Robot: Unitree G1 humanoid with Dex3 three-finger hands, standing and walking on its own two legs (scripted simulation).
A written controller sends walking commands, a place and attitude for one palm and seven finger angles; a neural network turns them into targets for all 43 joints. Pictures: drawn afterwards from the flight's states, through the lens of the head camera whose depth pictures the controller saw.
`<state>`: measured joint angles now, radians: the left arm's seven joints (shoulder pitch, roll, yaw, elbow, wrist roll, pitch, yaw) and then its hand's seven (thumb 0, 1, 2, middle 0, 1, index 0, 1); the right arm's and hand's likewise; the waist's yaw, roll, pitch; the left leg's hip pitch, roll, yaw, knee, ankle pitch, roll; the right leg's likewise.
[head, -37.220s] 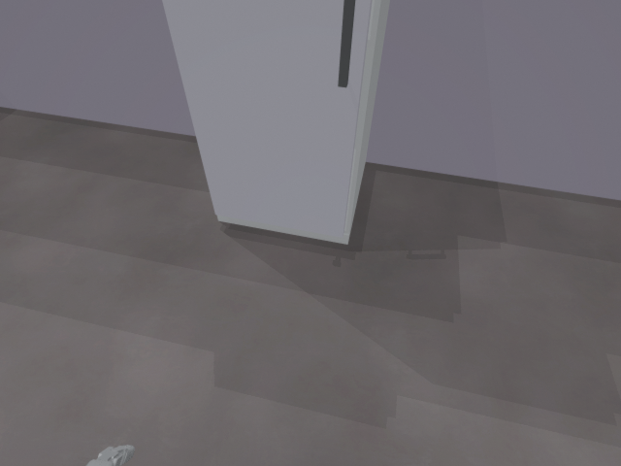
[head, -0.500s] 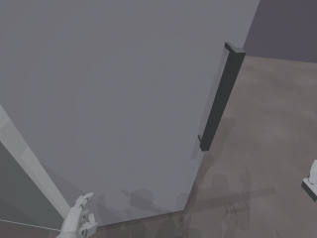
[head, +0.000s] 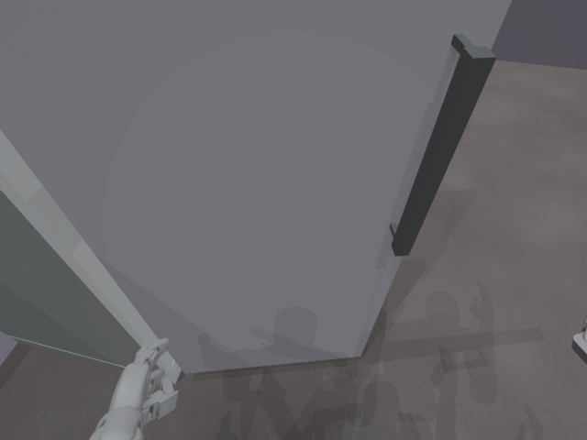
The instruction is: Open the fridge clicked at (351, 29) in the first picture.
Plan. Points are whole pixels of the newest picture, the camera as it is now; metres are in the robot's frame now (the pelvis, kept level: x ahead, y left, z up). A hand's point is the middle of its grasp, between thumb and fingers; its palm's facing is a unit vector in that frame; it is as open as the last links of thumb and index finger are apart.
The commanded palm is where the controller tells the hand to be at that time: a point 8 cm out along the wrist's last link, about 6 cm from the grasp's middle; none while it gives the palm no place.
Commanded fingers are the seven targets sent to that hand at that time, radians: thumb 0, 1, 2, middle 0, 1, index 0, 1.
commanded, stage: step back with the hand held close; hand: right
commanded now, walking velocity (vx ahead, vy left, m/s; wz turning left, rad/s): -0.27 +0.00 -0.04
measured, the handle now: (423, 167) +0.44 -0.15 +0.15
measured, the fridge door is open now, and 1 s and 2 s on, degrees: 71 71 71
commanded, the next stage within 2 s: stop stepping back and stand still in 0.90 s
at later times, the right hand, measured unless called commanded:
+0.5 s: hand out of the picture +0.11 -0.29 +0.16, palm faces +0.48 +0.80 -0.36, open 7.5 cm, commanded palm +0.04 -0.33 +0.18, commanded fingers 0.00 -0.90 -0.90 0.20 0.30 0.20 0.30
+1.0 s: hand out of the picture +0.07 -0.30 +0.16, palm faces +0.32 +0.89 -0.32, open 7.4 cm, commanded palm -0.02 -0.35 +0.18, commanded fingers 0.00 -0.90 -0.90 0.20 0.30 0.20 0.30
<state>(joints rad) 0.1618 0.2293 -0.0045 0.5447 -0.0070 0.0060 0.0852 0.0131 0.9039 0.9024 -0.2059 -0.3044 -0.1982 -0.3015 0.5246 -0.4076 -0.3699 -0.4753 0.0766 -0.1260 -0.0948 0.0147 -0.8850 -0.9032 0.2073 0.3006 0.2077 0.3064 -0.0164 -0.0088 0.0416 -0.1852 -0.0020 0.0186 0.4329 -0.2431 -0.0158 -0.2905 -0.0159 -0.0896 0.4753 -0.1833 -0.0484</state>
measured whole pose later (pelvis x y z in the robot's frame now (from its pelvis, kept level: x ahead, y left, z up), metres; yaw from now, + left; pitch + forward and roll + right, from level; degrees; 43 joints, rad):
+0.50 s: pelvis -0.08 -0.02 -0.02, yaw -3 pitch -1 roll +3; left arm 0.22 0.21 -0.01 0.60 0.01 -0.09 0.08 0.01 0.90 0.90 -0.21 -0.30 -0.20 -0.30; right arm 0.48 -0.38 -0.39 -0.54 0.04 -0.23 -0.14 0.02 -0.88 -0.90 0.21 0.30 0.21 0.31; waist -0.03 0.01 0.05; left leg -0.32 0.00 0.00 0.54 -0.21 -0.04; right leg -0.46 0.02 -0.04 0.60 -0.20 -0.07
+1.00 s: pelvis -0.19 -0.06 -0.01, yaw +4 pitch -2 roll +3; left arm 0.12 0.16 -0.02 0.63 0.02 -0.13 0.06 0.01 0.90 0.90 -0.21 -0.30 -0.20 -0.30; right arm 0.34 -0.45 -0.41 -0.46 0.07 -0.20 -0.11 0.01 -0.88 -0.90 0.21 0.30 0.21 0.31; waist 0.01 0.06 0.06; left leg -0.35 -0.07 -0.06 0.91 -0.52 -0.01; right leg -0.39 0.01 -0.06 0.47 -0.06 -0.11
